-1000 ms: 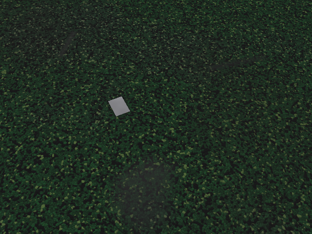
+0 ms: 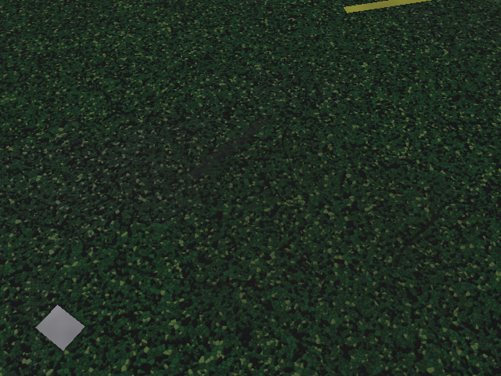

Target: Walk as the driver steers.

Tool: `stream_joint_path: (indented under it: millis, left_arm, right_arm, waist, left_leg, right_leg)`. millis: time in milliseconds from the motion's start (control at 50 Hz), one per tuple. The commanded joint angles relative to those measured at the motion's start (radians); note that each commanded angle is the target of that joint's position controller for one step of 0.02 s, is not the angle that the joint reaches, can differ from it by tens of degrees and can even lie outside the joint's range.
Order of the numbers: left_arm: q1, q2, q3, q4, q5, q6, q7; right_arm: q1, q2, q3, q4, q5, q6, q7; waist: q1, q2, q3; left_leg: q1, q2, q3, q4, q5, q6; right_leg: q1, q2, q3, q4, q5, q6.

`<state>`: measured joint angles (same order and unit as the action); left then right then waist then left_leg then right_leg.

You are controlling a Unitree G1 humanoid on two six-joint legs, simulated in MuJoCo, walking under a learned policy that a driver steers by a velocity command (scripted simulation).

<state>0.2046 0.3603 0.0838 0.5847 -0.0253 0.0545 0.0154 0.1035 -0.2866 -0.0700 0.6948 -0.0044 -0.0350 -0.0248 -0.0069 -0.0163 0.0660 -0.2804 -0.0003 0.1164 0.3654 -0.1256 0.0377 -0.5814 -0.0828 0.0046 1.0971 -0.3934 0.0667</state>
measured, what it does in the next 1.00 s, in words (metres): walks ahead, turning left: right foot, then left foot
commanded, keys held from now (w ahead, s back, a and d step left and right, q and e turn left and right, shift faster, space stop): w+e+shift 0.02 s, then w+shift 0.22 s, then w+q+shift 0.76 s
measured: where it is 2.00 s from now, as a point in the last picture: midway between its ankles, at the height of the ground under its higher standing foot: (155, 128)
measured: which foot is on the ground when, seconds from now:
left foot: down 0.00-0.24, up 0.26-0.66, down 0.68-1.00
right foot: up 0.00-0.22, down 0.24-0.66, up 0.68-1.00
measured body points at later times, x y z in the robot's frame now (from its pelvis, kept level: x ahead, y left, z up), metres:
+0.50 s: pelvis +0.22 -0.12 -0.01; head +0.24 -0.14 +0.44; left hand +0.23 +0.15 -0.12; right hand +0.38 -0.38 -0.12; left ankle +0.40 +0.03 -0.65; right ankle +0.07 -0.18 -0.74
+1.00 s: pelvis +0.65 -0.13 -0.01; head +0.67 -0.11 +0.44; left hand +0.84 +0.16 -0.03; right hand +0.75 -0.38 -0.12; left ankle +0.52 -0.09 -0.74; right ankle +0.92 -0.25 -0.69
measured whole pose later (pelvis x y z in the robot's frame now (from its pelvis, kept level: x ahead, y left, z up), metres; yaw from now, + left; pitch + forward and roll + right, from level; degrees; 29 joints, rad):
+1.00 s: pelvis +0.65 -0.13 -0.01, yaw +23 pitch +1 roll +0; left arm 0.00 0.25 0.00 0.51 0.00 -0.14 0.01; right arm 0.42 -0.23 -0.05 0.76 0.05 -0.06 -0.01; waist -0.11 -0.02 0.03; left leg -0.06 -0.17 -0.25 0.44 -0.37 0.13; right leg -0.66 -0.07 0.20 0.63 0.03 0.09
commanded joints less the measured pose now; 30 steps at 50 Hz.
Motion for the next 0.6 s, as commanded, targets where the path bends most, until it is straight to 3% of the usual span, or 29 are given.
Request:
stream_joint_path:
  millis: [20,80,160,200,220,240,260,280,300,320,340,360,380,460,480,520,540,560,600]
  left_arm:
    - [0.022,0.071,0.011,-0.076,0.0,-0.027,-0.02]
    - [-0.003,0.046,-0.003,-0.065,0.0,-0.043,-0.024]
    - [-0.004,0.019,-0.02,-0.042,-0.002,-0.062,-0.029]
    - [0.051,0.016,-0.019,-0.014,0.0,-0.068,-0.032]
    - [0.127,0.027,-0.012,0.024,0.001,-0.07,-0.03]
    - [0.262,0.077,0.013,0.072,-0.004,-0.073,-0.025]
    - [0.415,0.173,0.032,0.092,0.005,-0.081,-0.018]
    - [0.361,0.232,0.037,0.035,0.006,-0.106,-0.024]
    - [0.352,0.146,0.019,0.028,0.008,-0.129,-0.032]
    - [0.335,0.107,0.005,0.032,0.023,-0.14,-0.033]
    - [0.294,0.072,-0.007,0.027,0.029,-0.143,-0.033]
    - [0.235,0.04,-0.018,0.023,0.032,-0.144,-0.031]
    - [0.209,0.023,-0.024,0.019,0.04,-0.15,-0.025]
    - [0.191,0.01,-0.023,0.051,0.053,-0.181,-0.004]
    - [0.204,0.029,-0.018,0.064,0.052,-0.185,0.006]
    - [0.226,0.009,-0.025,0.095,0.049,-0.184,0.018]
    - [0.245,0.018,-0.024,0.108,0.048,-0.179,0.024]
    - [0.257,0.042,-0.02,0.12,0.045,-0.173,0.031]
    - [0.282,0.106,-0.007,0.141,0.043,-0.149,0.052]
  right_arm:
    - [0.011,-0.196,-0.059,-0.039,0.015,-0.035,0.004]
    - [0.025,-0.215,-0.065,-0.019,0.021,-0.047,0.023]
    - [0.054,-0.219,-0.06,0.016,0.031,-0.05,0.055]
    - [0.049,-0.22,-0.053,0.03,0.042,-0.036,0.062]
    - [0.051,-0.198,-0.043,0.034,0.035,-0.032,0.062]
    - [0.039,-0.136,-0.017,0.028,0.016,-0.036,0.064]
    - [-0.015,-0.04,0.02,-0.01,-0.018,-0.048,0.069]
    - [-0.025,-0.068,0.015,-0.066,0.025,-0.077,0.07]
    - [-0.069,-0.13,0.004,-0.065,0.068,-0.091,0.071]
    - [-0.068,-0.116,0.008,-0.066,0.081,-0.094,0.074]
    - [-0.032,-0.104,0.014,-0.044,0.068,-0.087,0.075]
    - [0.0,-0.11,0.009,-0.031,0.054,-0.078,0.08]
    - [0.034,-0.112,0.003,-0.013,0.056,-0.063,0.087]
    - [0.014,-0.081,0.006,-0.004,0.057,-0.025,0.084]
    - [-0.018,-0.062,0.016,-0.017,0.052,-0.028,0.087]
    - [-0.073,-0.045,0.023,-0.029,0.046,-0.038,0.103]
    - [-0.103,-0.034,0.026,-0.038,0.05,-0.043,0.113]
    - [-0.119,-0.032,0.026,-0.049,0.052,-0.05,0.121]
    - [-0.101,-0.057,0.011,-0.065,0.065,-0.052,0.126]
  waist:
    - [-0.007,0.129,-0.142]
    - [-0.01,0.099,-0.106]
    - [-0.008,0.109,-0.06]
    - [0.041,0.085,-0.036]
    - [0.076,0.051,-0.034]
    - [0.139,-0.04,-0.058]
    - [0.195,-0.299,-0.075]
    - [0.157,-0.323,-0.106]
    - [0.178,-0.131,-0.065]
    - [0.153,-0.112,-0.027]
    - [0.117,-0.074,-0.02]
    - [0.076,-0.076,0.011]
    - [0.048,-0.09,0.017]
    - [0.024,-0.022,0.063]
    - [0.031,-0.045,0.084]
    - [0.043,-0.023,0.111]
    - [0.05,-0.017,0.109]
    - [0.047,-0.028,0.1]
    - [0.011,-0.113,0.033]
  left_leg:
    - [0.177,0.34,-0.292,-0.251,-0.398,0.172]
    - [0.132,0.323,-0.218,-0.271,-0.398,0.149]
    - [0.096,0.306,-0.129,-0.25,-0.378,0.132]
    - [0.026,0.298,-0.084,-0.184,-0.449,0.118]
    - [-0.055,0.27,-0.047,-0.097,-0.467,0.104]
    - [-0.167,0.203,0.023,0.144,-0.349,0.075]
    - [-0.46,0.104,0.064,0.656,-0.403,0.012]
    - [-0.766,0.003,-0.072,0.879,-0.406,0.002]
    - [-0.862,0.055,-0.191,0.956,-0.311,0.028]
    - [-0.897,0.064,-0.244,0.943,-0.208,0.043]
    - [-0.846,0.09,-0.26,0.915,-0.136,0.033]
    - [-0.784,0.103,-0.28,0.86,-0.065,0.018]
    - [-0.715,0.109,-0.284,0.834,-0.004,0.003]
    - [-0.63,0.044,-0.215,0.731,0.201,-0.015]
    - [-0.592,0.048,-0.18,0.659,0.25,-0.013]
    - [-0.504,0.022,-0.082,0.523,0.315,0.011]
    - [-0.447,0.003,-0.033,0.456,0.32,0.028]
    - [-0.387,-0.03,0.014,0.401,0.312,0.05]
    - [-0.291,-0.101,0.092,0.362,0.233,0.087]
  right_leg:
    - [-0.067,-0.07,0.029,-0.055,0.063,-0.043]
    - [0.012,-0.06,0.007,-0.185,0.085,-0.07]
    - [0.154,-0.026,-0.056,-0.377,0.041,-0.096]
    - [0.293,0.014,-0.124,-0.502,0.066,-0.119]
    - [0.418,0.058,-0.161,-0.531,0.056,-0.13]
    - [0.602,0.07,-0.111,-0.568,0.036,-0.162]
    - [0.792,-0.137,0.25,-0.678,-0.003,-0.224]
    - [0.853,-0.298,0.663,-0.844,-0.252,-0.359]
    - [0.847,-0.322,0.644,-0.876,-0.323,-0.359]
    - [0.82,-0.312,0.541,-0.862,-0.267,-0.33]
    - [0.763,-0.283,0.426,-0.854,-0.192,-0.297]
    - [0.68,-0.25,0.311,-0.868,-0.078,-0.261]
    - [0.621,-0.225,0.223,-0.897,0.009,-0.229]
    - [0.544,-0.127,-0.078,-0.995,0.331,-0.132]
    - [0.512,-0.129,-0.125,-1.014,0.398,-0.12]
    - [0.504,-0.088,-0.226,-1.026,0.554,-0.065]
    - [0.51,-0.081,-0.25,-1.021,0.641,-0.042]
    - [0.535,-0.086,-0.265,-0.989,0.864,-0.025]
    - [0.657,-0.11,-0.274,-0.849,1.345,-0.006]
Next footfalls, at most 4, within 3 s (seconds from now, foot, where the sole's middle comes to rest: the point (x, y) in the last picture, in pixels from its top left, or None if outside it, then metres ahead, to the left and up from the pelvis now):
0.24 right None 0.11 -0.18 -0.78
0.68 left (296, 324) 0.56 -0.08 -0.78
1.08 right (322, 195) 0.99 -0.19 -0.78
1.56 left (182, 167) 1.11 0.27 -0.78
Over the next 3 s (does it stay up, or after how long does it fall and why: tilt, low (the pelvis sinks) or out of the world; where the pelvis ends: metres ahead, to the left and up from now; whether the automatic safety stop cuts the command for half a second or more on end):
stays up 1.98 0.86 -0.04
